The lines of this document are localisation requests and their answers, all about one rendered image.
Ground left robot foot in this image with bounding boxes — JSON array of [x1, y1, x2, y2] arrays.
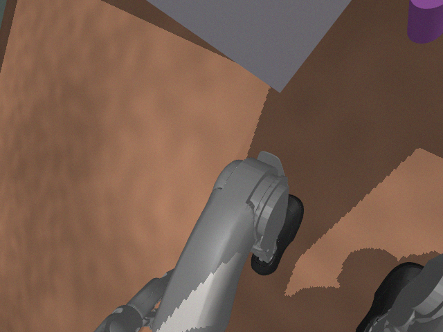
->
[[251, 194, 304, 275]]

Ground right robot foot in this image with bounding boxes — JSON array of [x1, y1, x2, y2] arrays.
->
[[356, 262, 424, 332]]

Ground left robot arm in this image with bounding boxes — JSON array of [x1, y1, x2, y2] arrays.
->
[[94, 305, 143, 332]]

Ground left robot hand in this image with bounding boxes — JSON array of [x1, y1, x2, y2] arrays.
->
[[126, 269, 174, 330]]

